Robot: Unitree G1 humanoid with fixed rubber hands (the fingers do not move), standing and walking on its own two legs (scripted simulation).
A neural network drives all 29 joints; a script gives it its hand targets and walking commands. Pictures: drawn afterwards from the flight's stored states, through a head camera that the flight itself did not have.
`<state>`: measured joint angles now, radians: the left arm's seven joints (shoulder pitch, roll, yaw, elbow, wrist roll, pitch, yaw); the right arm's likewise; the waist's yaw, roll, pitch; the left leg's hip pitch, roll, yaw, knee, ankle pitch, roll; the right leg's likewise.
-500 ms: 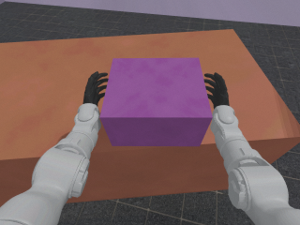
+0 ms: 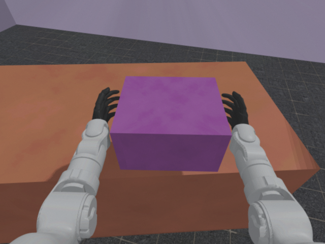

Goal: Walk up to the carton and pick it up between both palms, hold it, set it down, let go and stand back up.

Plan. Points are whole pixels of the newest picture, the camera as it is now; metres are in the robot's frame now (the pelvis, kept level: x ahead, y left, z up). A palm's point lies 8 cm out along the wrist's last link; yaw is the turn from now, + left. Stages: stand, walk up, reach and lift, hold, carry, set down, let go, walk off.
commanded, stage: reach and lift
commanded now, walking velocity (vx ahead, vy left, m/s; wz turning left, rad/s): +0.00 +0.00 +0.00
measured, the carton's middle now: (169, 121) +0.43 -0.02 +0.08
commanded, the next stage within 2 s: hold in 1.20 s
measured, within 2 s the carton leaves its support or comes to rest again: neither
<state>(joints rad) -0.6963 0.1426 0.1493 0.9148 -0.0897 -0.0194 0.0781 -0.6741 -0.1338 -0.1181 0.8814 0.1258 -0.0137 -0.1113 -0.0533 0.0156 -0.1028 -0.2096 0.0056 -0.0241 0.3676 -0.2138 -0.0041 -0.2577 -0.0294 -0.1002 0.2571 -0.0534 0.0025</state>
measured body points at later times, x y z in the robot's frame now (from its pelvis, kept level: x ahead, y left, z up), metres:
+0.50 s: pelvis +0.00 +0.00 +0.00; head -0.03 +0.02 +0.45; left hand +0.39 +0.17 +0.15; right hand +0.37 -0.19 +0.14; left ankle -0.02 +0.12 -0.75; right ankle +0.05 -0.13 -0.75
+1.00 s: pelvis -0.01 +0.00 +0.00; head -0.04 +0.02 +0.45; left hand +0.38 +0.17 +0.17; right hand +0.36 -0.19 +0.15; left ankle -0.02 +0.12 -0.75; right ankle +0.05 -0.13 -0.75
